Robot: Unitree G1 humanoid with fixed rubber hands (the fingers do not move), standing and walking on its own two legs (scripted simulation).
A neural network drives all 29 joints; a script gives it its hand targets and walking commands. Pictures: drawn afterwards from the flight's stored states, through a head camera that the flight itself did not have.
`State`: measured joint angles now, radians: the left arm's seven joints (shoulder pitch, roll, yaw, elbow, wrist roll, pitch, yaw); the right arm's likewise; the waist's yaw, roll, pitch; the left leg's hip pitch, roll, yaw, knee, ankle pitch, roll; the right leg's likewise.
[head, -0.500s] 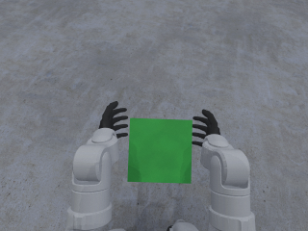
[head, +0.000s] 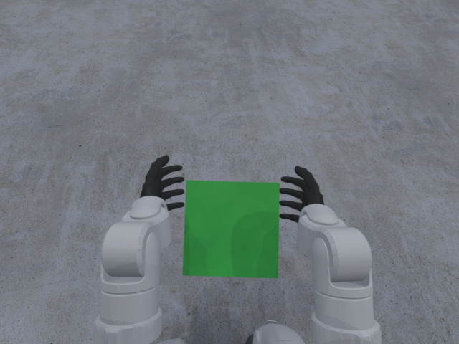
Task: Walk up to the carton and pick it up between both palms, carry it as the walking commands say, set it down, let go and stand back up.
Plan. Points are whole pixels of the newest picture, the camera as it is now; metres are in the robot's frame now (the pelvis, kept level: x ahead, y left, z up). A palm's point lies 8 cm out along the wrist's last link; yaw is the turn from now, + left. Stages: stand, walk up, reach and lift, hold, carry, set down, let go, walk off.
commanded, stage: carry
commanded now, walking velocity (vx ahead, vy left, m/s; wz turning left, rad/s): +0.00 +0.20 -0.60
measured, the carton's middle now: (231, 222) +0.32 +0.01 -0.02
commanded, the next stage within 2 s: none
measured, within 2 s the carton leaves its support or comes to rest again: neither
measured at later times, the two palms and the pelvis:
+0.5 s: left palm (193, 201) +0.30 +0.07 +0.10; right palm (355, 260) +0.22 -0.16 +0.10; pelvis -0.02 +0.04 +0.00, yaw -19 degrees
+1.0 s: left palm (204, 220) +0.27 +0.05 +0.10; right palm (362, 332) +0.14 -0.14 +0.10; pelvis -0.05 +0.12 +0.01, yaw -35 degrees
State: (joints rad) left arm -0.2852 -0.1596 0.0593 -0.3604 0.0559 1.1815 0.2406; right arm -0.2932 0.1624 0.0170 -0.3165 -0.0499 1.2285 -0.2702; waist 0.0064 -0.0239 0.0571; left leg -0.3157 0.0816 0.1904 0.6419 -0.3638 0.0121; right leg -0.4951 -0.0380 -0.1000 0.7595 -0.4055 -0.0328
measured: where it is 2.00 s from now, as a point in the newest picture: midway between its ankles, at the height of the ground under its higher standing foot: outside the picture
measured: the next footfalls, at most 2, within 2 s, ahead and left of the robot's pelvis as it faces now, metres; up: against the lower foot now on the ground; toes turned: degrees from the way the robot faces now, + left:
right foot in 0.08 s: +0.07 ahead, -0.11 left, +0.00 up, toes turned -13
left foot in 0.30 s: +0.05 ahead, +0.15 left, +0.00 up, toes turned -4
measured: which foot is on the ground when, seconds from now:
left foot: down 0.00-0.10, up 0.12-0.28, down 0.30-0.54, up 0.56-0.86, down 0.88-1.00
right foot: up 0.00-0.06, down 0.08-0.32, up 0.34-0.50, down 0.52-0.88, up 0.90-1.00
